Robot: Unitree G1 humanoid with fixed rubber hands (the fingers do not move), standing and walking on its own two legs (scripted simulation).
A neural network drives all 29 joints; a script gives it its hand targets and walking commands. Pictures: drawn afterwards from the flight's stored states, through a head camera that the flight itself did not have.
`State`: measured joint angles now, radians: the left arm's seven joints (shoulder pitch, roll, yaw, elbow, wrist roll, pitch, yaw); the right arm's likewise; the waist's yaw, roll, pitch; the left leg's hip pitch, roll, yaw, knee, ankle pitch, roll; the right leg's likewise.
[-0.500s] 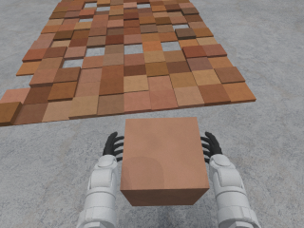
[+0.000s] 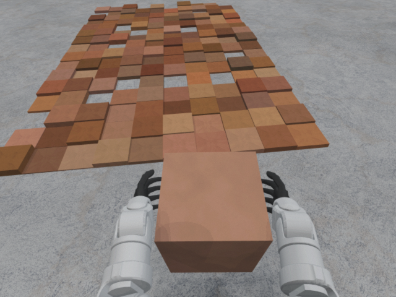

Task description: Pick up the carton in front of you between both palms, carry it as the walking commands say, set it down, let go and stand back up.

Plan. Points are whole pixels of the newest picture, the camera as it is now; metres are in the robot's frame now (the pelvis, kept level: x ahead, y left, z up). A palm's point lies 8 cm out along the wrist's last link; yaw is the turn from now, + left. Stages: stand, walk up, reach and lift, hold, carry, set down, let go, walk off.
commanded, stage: reach and lift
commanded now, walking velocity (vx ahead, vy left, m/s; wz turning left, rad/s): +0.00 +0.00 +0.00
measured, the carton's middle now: (210, 215) +0.32 +0.00 -0.05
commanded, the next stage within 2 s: hold in 0.66 s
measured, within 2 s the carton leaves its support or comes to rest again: neither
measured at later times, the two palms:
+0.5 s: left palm (141, 197) +0.31 +0.15 +0.04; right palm (280, 199) +0.31 -0.15 +0.03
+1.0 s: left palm (138, 200) +0.29 +0.15 +0.05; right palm (283, 201) +0.29 -0.15 +0.05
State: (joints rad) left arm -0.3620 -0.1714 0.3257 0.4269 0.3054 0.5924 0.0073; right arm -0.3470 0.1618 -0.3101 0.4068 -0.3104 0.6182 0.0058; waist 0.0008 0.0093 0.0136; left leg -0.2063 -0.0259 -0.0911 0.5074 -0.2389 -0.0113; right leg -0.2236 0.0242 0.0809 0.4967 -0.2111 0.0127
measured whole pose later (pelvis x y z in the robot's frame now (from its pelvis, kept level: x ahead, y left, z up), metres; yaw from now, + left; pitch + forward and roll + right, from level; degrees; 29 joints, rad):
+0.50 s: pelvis +0.02 +0.00 +0.01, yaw +0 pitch -5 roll +0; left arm -0.26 -0.15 0.23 0.31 0.27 0.66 0.01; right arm -0.24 0.15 -0.21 0.29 -0.27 0.68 -0.01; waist 0.00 0.01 0.00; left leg -0.10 -0.02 -0.09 0.40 -0.22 -0.01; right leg -0.12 0.02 0.08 0.39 -0.20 0.01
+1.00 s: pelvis +0.01 +0.00 +0.01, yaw +0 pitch -8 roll +0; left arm -0.27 -0.15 0.23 0.25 0.28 0.76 0.00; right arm -0.26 0.15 -0.21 0.24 -0.27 0.78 0.00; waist 0.00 0.00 0.03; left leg -0.05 -0.02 -0.09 0.39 -0.20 -0.01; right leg -0.07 0.02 0.08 0.38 -0.18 0.01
